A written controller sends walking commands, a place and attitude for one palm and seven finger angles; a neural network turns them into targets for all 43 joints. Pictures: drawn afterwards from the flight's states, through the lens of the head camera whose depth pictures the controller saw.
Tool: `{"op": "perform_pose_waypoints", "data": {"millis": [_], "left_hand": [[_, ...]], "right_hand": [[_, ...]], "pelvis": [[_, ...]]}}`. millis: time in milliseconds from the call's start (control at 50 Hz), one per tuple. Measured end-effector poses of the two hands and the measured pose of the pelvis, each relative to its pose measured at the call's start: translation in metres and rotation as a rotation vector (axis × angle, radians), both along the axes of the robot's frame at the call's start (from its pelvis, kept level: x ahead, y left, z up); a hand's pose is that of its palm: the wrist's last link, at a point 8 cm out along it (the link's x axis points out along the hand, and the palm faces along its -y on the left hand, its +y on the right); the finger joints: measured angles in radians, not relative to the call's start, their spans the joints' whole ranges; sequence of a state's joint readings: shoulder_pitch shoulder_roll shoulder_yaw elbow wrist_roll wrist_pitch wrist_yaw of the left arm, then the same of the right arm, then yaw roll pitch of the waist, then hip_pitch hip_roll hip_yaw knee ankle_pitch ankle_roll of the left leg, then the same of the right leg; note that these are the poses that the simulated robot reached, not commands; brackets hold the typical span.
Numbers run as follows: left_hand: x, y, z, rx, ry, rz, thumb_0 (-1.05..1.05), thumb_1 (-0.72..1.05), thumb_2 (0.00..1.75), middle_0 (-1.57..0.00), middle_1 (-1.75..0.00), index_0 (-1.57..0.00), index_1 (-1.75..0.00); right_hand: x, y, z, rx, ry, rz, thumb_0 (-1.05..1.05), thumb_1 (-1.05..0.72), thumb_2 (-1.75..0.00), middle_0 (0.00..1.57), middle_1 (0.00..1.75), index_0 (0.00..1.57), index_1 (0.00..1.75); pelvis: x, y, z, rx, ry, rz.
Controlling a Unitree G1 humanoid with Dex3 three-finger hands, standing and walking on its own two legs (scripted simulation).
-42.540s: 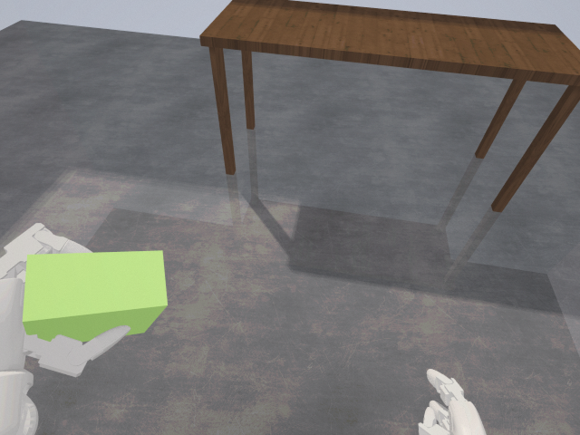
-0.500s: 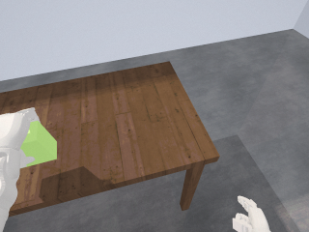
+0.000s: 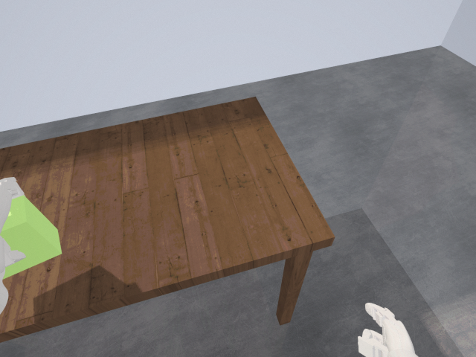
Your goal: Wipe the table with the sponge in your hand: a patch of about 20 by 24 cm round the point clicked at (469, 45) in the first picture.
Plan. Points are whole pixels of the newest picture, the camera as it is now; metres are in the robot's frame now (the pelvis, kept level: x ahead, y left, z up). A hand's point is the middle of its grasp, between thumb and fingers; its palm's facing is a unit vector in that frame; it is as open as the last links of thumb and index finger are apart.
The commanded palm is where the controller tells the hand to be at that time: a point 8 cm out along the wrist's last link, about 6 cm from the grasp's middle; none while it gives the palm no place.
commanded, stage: move the sponge above the wiping area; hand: left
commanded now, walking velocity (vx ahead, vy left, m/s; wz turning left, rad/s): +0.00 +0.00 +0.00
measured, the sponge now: (9, 247) +0.23 +0.43 +0.05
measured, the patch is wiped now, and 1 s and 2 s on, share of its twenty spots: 0.00 0.00 0.00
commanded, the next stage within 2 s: lower the sponge onto the table in 0.98 s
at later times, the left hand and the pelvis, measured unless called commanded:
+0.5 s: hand (19, 234) +0.25 +0.41 +0.07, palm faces -0.15 -0.04 -0.99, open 9.8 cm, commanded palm +0.23 +0.37 +0.13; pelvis +0.00 +0.01 +0.00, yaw +0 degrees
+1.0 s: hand (27, 249) +0.23 +0.39 +0.05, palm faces -0.26 -0.09 -0.96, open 9.7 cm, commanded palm +0.23 +0.37 +0.13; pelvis +0.00 +0.00 +0.00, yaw +1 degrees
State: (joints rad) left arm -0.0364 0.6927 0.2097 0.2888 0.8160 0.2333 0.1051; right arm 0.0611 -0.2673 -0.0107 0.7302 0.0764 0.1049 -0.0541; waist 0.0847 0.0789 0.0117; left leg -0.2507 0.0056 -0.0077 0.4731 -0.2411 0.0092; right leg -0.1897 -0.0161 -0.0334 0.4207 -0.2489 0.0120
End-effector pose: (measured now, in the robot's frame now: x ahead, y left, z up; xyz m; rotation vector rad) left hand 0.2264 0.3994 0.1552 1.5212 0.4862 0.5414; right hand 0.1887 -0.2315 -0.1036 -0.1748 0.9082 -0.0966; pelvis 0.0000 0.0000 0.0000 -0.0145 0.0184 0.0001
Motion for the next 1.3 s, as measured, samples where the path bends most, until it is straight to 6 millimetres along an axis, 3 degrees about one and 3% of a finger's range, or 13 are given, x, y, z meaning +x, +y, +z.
{"op": "perform_pose_waypoints", "data": {"millis": [60,140,260,380,480,600,700,840,920,980,1060,1180,1300], "left_hand": [[-0.01,0.01,-0.028,-0.071,0.205,0.078,0.0,-0.5,1.05,-0.75,-1.37,-0.77,-1.37],[-0.007,-0.021,-0.066,-0.18,0.334,-0.108,0.0,-0.5,1.05,-0.76,-1.37,-0.77,-1.37],[0.019,-0.073,-0.036,-0.027,0.105,-0.487,0.0,-0.49,1.06,-0.76,-1.36,-0.78,-1.37],[0.037,-0.04,0.006,0.032,-0.11,-0.269,0.0,-0.49,1.05,-0.77,-1.37,-0.78,-1.37],[0.022,-0.005,-0.019,-0.043,0.117,-0.005,0.0,-0.49,1.05,-0.76,-1.38,-0.77,-1.38],[-0.006,-0.039,-0.064,-0.168,0.301,-0.21,0.0,-0.49,1.05,-0.77,-1.38,-0.78,-1.38],[-0.005,-0.073,-0.044,-0.049,0.123,-0.458,0.0,-0.49,1.05,-0.78,-1.37,-0.79,-1.38],[0.015,-0.029,0.001,0.033,-0.083,-0.175,0.0,-0.49,1.05,-0.78,-1.37,-0.79,-1.38],[0.011,-0.005,-0.008,-0.023,0.076,0.008,0.0,-0.49,1.05,-0.78,-1.38,-0.79,-1.38],[0.006,-0.009,-0.035,-0.094,0.253,0.001,0.0,-0.49,1.05,-0.77,-1.39,-0.78,-1.39],[0.006,-0.041,-0.063,-0.171,0.327,-0.213,0.0,-0.49,1.05,-0.78,-1.39,-0.79,-1.39],[0.014,-0.073,-0.03,0.002,0.084,-0.481,0.0,-0.49,1.05,-0.79,-1.38,-0.8,-1.39],[0.021,-0.025,-0.002,0.021,-0.072,-0.168,0.0,-0.49,1.05,-0.79,-1.39,-0.8,-1.39]], "right_hand": [[-0.002,-0.003,-0.001,-0.015,-0.006,0.009,0.01,-0.9,-0.9,0.2,0.3,0.2,0.3],[-0.005,-0.002,0.0,-0.068,-0.02,0.037,0.01,-0.9,-0.9,0.2,0.3,0.2,0.3],[-0.009,0.009,0.003,-0.099,-0.024,0.049,0.01,-0.91,-0.9,0.2,0.3,0.2,0.3],[-0.011,0.016,-0.002,-0.004,-0.004,0.001,0.01,-0.9,-0.9,0.2,0.3,0.2,0.3],[-0.011,0.011,-0.003,0.028,0.008,-0.004,0.01,-0.9,-0.9,0.2,0.3,0.2,0.3],[-0.002,0.003,0.002,-0.058,-0.01,0.035,0.01,-0.9,-0.9,0.2,0.3,0.2,0.3],[0.009,0.007,0.006,-0.104,-0.025,0.07,0.01,-0.91,-0.9,0.2,0.3,0.2,0.3],[0.018,0.015,0.004,-0.008,-0.04,0.041,0.01,-0.9,-0.9,0.2,0.3,0.2,0.3],[0.017,0.012,0.006,0.021,-0.047,0.031,0.01,-0.9,-0.9,0.2,0.3,0.2,0.3],[0.014,0.005,0.006,0.0,-0.05,0.035,0.01,-0.9,-0.9,0.2,0.3,0.2,0.3],[0.005,-0.004,0.005,-0.065,-0.033,0.044,0.01,-0.9,-0.9,0.2,0.3,0.2,0.3],[-0.009,-0.008,0.002,-0.106,0.01,0.024,0.01,-0.9,-0.9,0.2,0.3,0.2,0.3],[-0.014,-0.005,-0.007,-0.025,0.046,-0.02,0.01,-0.9,-0.9,0.2,0.3,0.2,0.3]], "pelvis": [[-0.002,0.003,0.0,-0.001,0.004,0.021],[-0.005,0.007,0.0,-0.006,0.006,0.033],[-0.004,0.009,-0.001,-0.006,0.005,0.018],[-0.004,0.008,-0.001,-0.003,0.015,-0.01],[-0.001,0.01,0.001,0.002,0.018,-0.003],[0.005,0.011,0.0,-0.004,0.005,0.017],[0.005,0.007,-0.001,-0.008,-0.006,0.019],[0.0,0.001,-0.001,-0.004,0.01,0.007],[0.001,0.0,0.001,0.0,0.009,0.015],[0.002,0.001,0.0,-0.001,0.007,0.025],[0.002,0.002,0.0,-0.004,0.001,0.025],[0.003,0.001,-0.001,-0.006,0.002,0.006],[0.001,0.001,-0.001,-0.003,0.02,-0.006]]}}
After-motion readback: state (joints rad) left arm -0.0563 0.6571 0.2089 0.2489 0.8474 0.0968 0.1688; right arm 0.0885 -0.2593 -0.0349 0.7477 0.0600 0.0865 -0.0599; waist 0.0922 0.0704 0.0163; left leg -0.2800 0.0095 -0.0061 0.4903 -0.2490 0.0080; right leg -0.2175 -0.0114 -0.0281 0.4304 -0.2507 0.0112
